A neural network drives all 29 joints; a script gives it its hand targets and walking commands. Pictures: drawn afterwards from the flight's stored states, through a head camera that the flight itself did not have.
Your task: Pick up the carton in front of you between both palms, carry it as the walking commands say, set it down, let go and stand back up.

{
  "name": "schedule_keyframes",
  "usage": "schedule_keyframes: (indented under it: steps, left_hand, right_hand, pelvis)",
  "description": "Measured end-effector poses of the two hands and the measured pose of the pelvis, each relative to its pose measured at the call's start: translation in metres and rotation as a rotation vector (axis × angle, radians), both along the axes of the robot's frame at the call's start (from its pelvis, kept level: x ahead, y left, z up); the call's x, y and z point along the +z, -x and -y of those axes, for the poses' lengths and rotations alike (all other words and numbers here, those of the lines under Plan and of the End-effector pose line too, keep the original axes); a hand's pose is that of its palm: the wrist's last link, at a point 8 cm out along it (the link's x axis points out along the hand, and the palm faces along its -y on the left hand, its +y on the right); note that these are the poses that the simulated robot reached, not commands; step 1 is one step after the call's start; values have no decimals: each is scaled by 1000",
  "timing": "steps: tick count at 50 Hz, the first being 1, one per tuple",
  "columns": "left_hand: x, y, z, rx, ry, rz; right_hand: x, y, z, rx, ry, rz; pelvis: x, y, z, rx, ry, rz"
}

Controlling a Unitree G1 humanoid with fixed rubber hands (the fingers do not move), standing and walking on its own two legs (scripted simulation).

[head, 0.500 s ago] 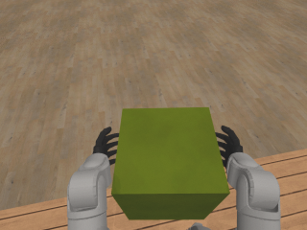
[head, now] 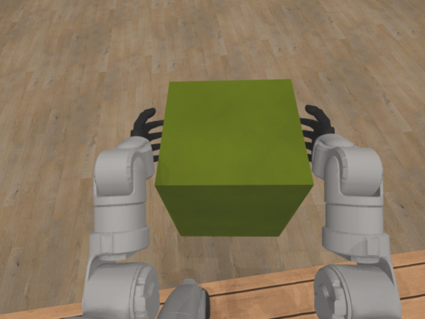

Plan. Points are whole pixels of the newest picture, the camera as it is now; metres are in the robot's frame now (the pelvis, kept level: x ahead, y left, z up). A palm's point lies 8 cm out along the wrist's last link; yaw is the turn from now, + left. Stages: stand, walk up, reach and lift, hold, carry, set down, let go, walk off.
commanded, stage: carry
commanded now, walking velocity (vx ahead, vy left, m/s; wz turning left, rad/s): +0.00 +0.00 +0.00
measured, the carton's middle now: (229, 166) +0.39 +0.01 +0.03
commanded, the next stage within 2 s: none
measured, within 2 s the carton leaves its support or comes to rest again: neither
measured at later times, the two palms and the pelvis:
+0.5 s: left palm (160, 85) +0.54 +0.15 +0.10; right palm (308, 78) +0.55 -0.15 +0.10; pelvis +0.18 -0.01 +0.00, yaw +1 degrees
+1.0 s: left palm (164, 75) +0.56 +0.14 +0.11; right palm (314, 70) +0.56 -0.16 +0.11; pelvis +0.20 -0.02 +0.00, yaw +1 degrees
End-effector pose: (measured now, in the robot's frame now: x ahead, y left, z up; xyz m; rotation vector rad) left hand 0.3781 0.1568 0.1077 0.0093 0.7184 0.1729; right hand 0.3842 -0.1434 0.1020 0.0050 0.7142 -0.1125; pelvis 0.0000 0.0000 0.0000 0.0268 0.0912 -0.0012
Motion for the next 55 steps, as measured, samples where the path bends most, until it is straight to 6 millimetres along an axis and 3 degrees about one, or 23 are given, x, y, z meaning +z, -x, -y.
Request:
schedule_keyframes:
  steps: [4, 8, 13, 20, 27, 39, 47, 55]
  left_hand:
    - [-7, -56, 4, -36, 33, 27]
    - [-25, -94, 11, -67, 53, -23]
    - [-30, -122, 17, -62, 54, -47]
    - [-10, -151, 13, 4, 38, 51]
    - [-5, -167, 5, 33, 32, 18]
    - [8, -186, 6, 15, 15, -2]
    - [7, -185, 14, -10, 10, -9]
    - [3, -168, 17, -20, 10, -19]
  right_hand:
    - [-2, -42, 4, -55, 9, 26]
    - [-15, -68, 10, -94, 23, -23]
    - [-25, -92, 16, -120, -11, -47]
    - [-8, -144, 13, -68, -51, 49]
    - [3, -175, 5, -5, -13, 16]
    - [13, -191, 7, 15, 16, -2]
    - [12, -183, 15, -1, 20, -9]
    - [10, -165, 17, -6, 26, -19]
  pelvis:
    - [-13, -52, -10, -15, 22, 13]
    - [-11, -84, -14, -3, 17, 3]
    - [-1, -112, -15, 0, 31, -15]
    - [-3, -151, 0, 9, 28, -16]
    - [0, -183, 11, 19, 23, -26]
    - [4, -204, 17, 31, 21, -26]
    - [1, -202, 17, 25, 23, -20]
    - [-2, -188, 16, 18, 22, 0]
